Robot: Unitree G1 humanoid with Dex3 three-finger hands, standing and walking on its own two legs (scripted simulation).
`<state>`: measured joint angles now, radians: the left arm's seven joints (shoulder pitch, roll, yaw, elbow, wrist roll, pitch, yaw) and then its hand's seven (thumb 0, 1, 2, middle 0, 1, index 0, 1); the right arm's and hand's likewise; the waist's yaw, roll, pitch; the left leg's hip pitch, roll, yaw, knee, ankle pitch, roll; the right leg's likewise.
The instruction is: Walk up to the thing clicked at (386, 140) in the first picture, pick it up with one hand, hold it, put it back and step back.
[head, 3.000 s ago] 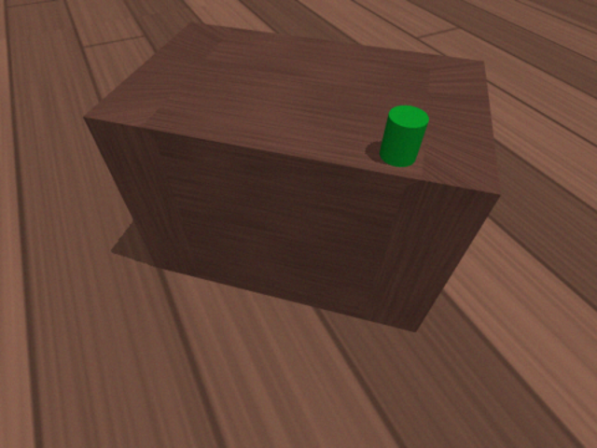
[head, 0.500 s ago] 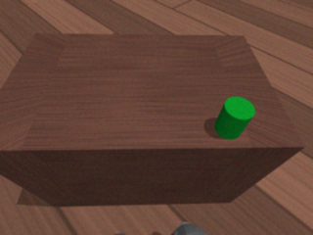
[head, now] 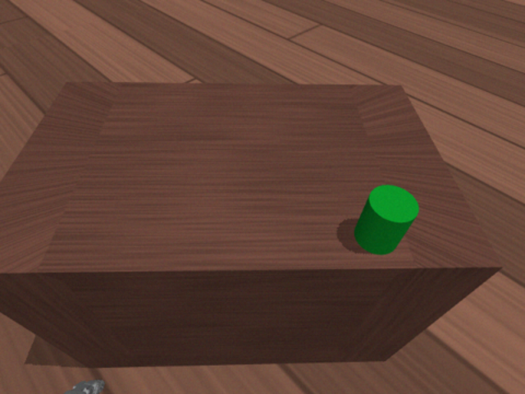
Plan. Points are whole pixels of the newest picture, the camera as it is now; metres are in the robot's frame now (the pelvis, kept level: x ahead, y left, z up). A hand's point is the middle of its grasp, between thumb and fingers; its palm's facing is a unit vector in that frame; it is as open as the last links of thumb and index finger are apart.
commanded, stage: walk up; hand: right
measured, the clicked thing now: (384, 220) +0.43 -0.22 -0.02
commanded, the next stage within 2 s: stand in 0.68 s
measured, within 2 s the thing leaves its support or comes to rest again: neither
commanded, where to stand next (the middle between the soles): +0.04 -0.02 m, yaw +1 degrees
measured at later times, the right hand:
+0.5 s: hand out of the picture +0.08 -0.26 -0.15, palm faces -0.04 +0.94 -0.34, open 7.4 cm
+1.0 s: hand out of the picture +0.09 -0.25 -0.15, palm faces -0.04 +0.95 -0.32, open 7.4 cm
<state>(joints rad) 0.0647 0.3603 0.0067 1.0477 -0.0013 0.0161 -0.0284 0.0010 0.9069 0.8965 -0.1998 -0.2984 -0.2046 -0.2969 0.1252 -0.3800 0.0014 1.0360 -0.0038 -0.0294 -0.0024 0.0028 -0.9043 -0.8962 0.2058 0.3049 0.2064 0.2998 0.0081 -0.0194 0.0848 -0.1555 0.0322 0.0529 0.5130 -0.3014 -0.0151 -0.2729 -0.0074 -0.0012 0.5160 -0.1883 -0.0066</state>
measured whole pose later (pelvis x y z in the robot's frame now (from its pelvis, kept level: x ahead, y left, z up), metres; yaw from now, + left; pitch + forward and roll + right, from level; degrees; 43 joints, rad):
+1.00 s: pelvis +0.02 +0.00 +0.01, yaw +1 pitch -3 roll +0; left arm 0.08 0.34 0.01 1.15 0.01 -0.01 -0.02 0.00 0.91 0.90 -0.20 -0.30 -0.20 -0.30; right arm 0.12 -0.35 0.00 1.15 -0.02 -0.01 0.01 0.00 -0.91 -0.90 0.20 0.30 0.20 0.30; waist 0.00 0.01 0.04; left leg -0.05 0.03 0.03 0.30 -0.21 -0.02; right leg -0.17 -0.01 -0.02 0.33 -0.12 -0.01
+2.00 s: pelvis +0.03 -0.01 +0.01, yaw +2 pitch -2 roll +0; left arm 0.09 0.34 0.00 1.14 0.01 -0.01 -0.01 0.00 0.91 0.90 -0.20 -0.30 -0.20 -0.30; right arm 0.13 -0.36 0.00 1.14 -0.01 0.00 0.01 0.00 -0.91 -0.90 0.20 0.30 0.20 0.30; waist 0.00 0.02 0.05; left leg -0.04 0.04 0.02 0.30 -0.22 -0.04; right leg -0.16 0.00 -0.04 0.34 -0.14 -0.02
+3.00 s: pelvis +0.03 -0.01 +0.01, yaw +2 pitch -2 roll +0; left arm 0.10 0.34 0.00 1.14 0.01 -0.01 -0.01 0.00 0.90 0.89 -0.20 -0.30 -0.20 -0.30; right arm 0.13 -0.36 0.00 1.12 -0.01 0.00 0.01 0.00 -0.90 -0.89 0.20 0.30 0.20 0.30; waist 0.00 0.02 0.05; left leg -0.03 0.04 0.02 0.30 -0.22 -0.03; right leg -0.15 0.00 -0.04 0.33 -0.14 -0.01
